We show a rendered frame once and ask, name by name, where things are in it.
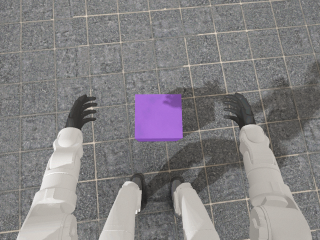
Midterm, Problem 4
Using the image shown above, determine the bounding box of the left robot upper arm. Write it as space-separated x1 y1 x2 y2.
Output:
19 212 78 240

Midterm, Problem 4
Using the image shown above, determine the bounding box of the left robot hand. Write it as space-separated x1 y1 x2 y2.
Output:
65 94 98 130

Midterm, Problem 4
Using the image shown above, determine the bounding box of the right robot hand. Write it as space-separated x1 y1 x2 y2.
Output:
223 92 256 130

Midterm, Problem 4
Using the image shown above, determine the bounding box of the robot right thigh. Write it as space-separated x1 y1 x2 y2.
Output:
173 187 220 240

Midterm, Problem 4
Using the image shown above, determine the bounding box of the robot right shin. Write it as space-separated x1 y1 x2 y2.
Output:
176 182 195 191

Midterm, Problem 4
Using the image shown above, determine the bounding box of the right robot upper arm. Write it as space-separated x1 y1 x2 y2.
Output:
249 205 311 240

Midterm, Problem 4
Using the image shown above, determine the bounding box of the carton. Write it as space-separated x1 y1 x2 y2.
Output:
135 94 183 142

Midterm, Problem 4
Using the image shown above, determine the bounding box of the robot left forearm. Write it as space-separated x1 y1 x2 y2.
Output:
16 127 84 240

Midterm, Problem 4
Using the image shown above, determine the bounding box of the robot right forearm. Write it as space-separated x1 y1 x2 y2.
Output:
239 124 312 240

